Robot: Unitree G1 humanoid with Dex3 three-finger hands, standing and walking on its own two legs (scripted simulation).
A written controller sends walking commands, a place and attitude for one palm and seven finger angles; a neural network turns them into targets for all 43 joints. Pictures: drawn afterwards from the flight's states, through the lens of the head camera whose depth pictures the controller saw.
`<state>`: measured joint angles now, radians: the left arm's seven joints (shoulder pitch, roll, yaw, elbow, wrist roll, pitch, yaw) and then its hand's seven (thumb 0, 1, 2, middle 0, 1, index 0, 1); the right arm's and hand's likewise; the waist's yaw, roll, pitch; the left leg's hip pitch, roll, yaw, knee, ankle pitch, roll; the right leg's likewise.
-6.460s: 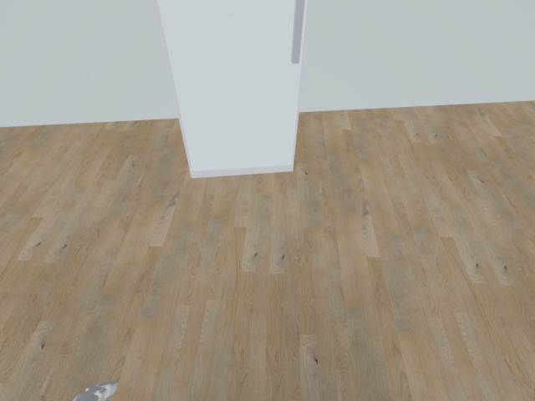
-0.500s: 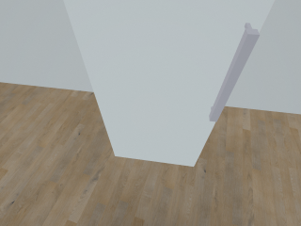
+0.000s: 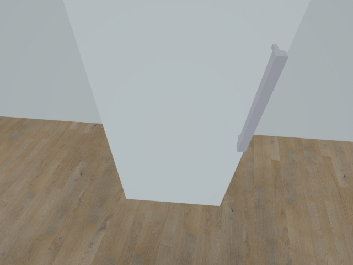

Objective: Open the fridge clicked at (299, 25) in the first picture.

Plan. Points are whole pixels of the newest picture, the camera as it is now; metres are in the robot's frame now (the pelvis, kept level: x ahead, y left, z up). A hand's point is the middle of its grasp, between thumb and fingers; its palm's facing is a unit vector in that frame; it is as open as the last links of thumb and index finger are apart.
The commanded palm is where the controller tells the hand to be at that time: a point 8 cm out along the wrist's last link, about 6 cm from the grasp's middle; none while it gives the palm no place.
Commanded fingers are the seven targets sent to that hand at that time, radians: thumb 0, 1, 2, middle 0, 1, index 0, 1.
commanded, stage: look again from close up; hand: right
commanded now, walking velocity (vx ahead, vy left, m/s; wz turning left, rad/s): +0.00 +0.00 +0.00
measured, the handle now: (255, 106) +0.53 -0.20 +0.08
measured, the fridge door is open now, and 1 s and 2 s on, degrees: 0 0 0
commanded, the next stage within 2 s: shuffle to correct the standing spot in 1.40 s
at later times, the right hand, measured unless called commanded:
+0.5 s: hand out of the picture -0.01 -0.21 -0.17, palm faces +0.00 +0.98 -0.21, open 7.3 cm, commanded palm none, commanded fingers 0.00 -0.90 -0.90 0.20 0.30 0.20 0.30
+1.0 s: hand out of the picture +0.00 -0.19 -0.18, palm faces +0.01 +0.98 -0.19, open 7.3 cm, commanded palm none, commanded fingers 0.00 -0.90 -0.90 0.20 0.30 0.20 0.30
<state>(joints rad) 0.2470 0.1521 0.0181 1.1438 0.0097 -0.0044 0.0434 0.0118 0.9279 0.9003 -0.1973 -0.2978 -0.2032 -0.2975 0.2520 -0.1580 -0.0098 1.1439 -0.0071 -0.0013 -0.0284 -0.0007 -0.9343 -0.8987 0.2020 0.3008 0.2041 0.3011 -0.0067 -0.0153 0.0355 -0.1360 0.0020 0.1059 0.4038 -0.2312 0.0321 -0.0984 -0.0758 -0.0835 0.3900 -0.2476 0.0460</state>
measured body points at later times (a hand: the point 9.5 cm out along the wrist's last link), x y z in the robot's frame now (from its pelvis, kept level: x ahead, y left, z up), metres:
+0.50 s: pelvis -0.02 -0.03 -0.01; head -0.02 -0.02 +0.44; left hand -0.04 +0.17 -0.17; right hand -0.01 -0.26 -0.16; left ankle +0.00 +0.09 -0.74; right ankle -0.02 -0.14 -0.74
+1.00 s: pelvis -0.01 -0.02 +0.00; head +0.00 -0.01 +0.45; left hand +0.00 +0.20 -0.17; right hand +0.00 -0.24 -0.16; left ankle +0.00 +0.09 -0.74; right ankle -0.02 -0.14 -0.74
